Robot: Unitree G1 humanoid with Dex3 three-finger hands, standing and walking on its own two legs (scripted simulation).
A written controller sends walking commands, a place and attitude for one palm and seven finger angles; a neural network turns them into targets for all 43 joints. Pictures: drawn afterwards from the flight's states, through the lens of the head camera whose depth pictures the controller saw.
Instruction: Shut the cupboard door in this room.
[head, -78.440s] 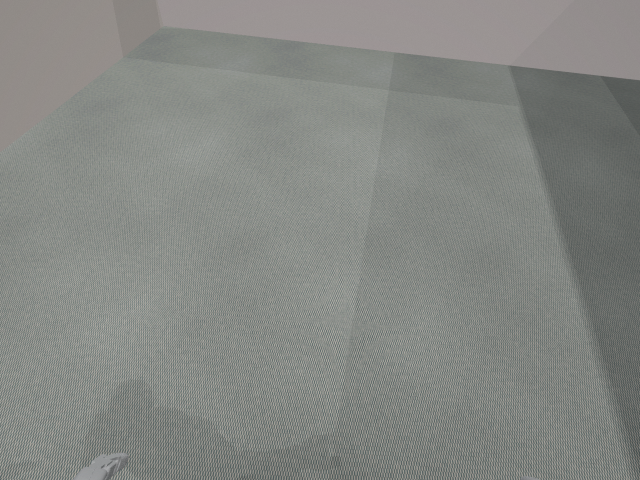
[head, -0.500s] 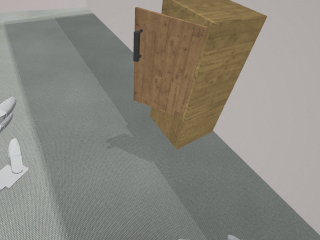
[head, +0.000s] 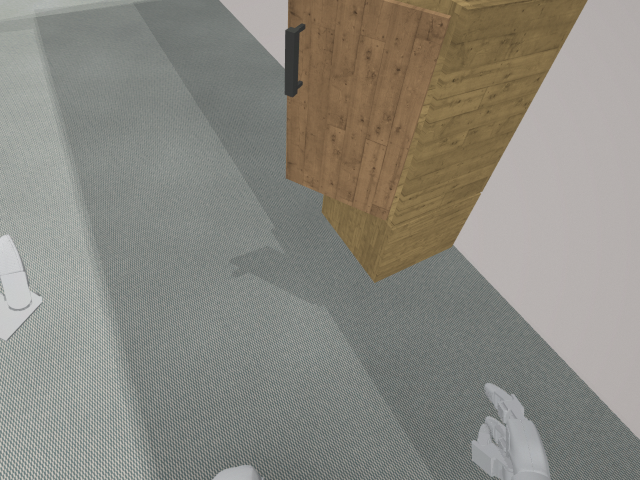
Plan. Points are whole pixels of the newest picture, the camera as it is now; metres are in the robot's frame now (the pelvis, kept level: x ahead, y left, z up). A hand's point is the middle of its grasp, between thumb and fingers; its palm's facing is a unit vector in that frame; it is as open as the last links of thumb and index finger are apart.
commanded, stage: stop stepping back and stand still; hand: left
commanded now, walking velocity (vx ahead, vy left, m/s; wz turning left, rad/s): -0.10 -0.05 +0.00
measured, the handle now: (296, 60) +1.01 +0.12 +0.02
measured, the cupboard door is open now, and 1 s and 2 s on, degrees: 33 33 33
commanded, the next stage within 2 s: let the arm hang, fingers relaxed in 0.50 s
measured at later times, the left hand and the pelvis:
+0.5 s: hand (60, 265) +0.25 +0.26 +0.18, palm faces +0.38 -0.81 -0.45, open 7.5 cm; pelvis +0.04 +0.00 +0.01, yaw +0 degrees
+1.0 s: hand out of the picture -0.01 +0.19 -0.17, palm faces +0.06 -0.99 -0.16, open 7.1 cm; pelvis +0.00 +0.01 +0.01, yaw +2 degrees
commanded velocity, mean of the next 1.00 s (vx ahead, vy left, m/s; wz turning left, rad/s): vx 0.00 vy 0.00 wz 0.00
